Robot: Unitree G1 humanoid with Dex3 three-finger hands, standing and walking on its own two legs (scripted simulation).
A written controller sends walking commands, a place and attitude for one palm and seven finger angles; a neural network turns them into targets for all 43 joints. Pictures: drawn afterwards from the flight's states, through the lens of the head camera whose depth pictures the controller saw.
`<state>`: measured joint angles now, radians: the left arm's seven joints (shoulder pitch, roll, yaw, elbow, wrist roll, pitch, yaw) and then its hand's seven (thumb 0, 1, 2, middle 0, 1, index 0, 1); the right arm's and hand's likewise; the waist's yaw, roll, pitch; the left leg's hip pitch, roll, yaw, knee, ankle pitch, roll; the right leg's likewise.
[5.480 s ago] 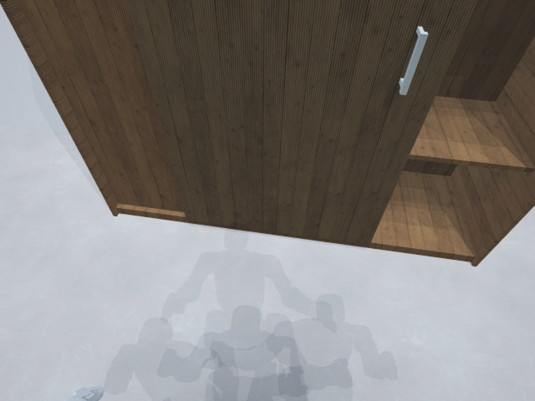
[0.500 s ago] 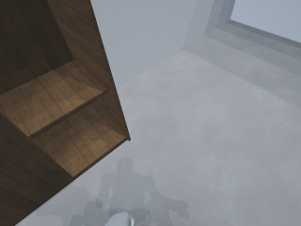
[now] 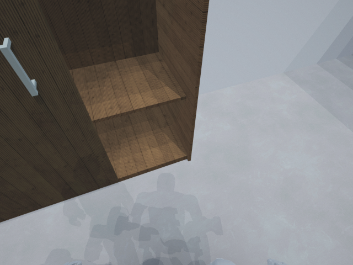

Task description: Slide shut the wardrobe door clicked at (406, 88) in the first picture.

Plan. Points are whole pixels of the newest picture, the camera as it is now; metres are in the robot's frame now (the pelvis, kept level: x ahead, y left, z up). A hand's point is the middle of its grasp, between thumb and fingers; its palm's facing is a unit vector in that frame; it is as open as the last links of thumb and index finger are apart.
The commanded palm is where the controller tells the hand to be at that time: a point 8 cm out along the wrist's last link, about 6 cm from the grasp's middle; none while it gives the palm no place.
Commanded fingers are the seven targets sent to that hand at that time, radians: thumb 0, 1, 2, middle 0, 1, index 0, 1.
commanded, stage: turn to face it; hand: left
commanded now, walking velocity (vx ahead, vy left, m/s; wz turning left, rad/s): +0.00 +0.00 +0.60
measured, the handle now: (21, 68) +0.55 +0.47 +0.12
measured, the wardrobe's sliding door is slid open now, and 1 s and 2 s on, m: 0.46 0.46 0.46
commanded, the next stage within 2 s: take the last steps up to it in 0.64 s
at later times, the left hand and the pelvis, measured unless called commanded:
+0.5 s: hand out of the picture -0.02 +0.17 -0.15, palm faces +0.33 -0.91 -0.26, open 7.4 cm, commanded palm none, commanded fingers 0.00 0.90 0.90 -0.20 -0.30 -0.20 -0.30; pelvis -0.01 -0.03 +0.01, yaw +18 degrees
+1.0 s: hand out of the picture -0.05 +0.17 -0.16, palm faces +0.43 -0.87 -0.25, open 7.4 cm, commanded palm none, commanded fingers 0.00 0.90 0.90 -0.20 -0.30 -0.20 -0.30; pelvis -0.01 -0.03 +0.00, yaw +25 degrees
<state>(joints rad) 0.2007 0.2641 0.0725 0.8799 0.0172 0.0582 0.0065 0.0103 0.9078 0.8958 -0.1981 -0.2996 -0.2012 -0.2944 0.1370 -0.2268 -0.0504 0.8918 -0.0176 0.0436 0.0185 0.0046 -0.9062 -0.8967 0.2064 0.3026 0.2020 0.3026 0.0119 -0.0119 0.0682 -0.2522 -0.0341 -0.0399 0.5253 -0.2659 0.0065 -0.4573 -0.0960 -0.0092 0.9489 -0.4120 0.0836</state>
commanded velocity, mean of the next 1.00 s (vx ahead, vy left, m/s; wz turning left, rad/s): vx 0.08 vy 0.01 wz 0.32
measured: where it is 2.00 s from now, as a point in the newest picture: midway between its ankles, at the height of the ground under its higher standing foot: (154, 264)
